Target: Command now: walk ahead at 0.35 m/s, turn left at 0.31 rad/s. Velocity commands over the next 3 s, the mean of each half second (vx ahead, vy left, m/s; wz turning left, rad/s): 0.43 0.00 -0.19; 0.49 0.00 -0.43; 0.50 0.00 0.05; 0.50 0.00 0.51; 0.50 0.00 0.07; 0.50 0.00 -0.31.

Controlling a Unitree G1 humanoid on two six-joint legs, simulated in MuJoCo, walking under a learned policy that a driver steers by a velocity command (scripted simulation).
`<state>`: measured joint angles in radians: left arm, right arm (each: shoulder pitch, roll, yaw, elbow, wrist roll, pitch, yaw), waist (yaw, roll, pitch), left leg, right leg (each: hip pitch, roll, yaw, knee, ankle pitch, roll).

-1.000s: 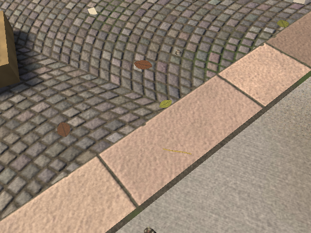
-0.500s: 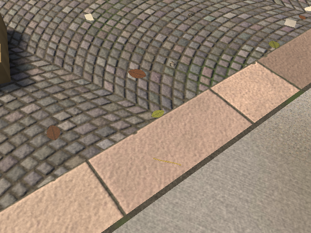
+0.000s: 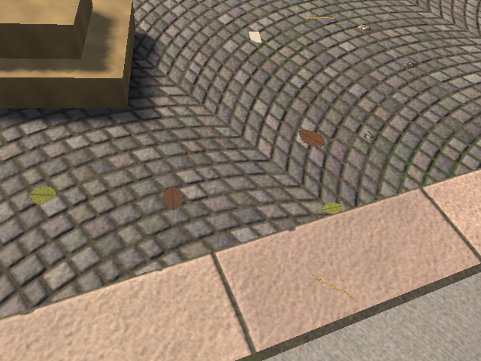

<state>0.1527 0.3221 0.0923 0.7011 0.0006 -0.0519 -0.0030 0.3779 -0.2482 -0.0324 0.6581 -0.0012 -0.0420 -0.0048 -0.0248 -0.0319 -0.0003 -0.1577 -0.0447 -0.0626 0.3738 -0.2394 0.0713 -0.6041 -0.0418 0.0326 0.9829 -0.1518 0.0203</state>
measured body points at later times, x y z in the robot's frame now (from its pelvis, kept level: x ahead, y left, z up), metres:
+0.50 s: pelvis +0.26 -0.07 -0.01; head +0.30 -0.07 +0.43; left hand +0.44 +0.18 -0.12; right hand +0.31 -0.35 -0.12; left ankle +0.19 +0.09 -0.65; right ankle +0.30 -0.15 -0.75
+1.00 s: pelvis +0.56 -0.08 -0.01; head +0.58 -0.07 +0.44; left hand +0.77 +0.13 -0.12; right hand +0.55 -0.37 -0.11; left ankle +0.62 +0.01 -0.75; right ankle +0.47 -0.19 -0.66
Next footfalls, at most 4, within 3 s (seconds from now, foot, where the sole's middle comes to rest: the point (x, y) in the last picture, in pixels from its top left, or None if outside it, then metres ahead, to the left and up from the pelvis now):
0.36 right None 0.34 -0.15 -0.79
0.82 left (227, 305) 0.66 -0.01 -0.79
1.30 right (333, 267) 0.79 -0.34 -0.79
1.84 left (276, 183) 1.14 -0.19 -0.79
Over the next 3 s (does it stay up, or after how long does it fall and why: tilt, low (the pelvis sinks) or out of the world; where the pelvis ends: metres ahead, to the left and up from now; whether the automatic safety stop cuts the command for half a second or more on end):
stays up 1.61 -0.31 -0.01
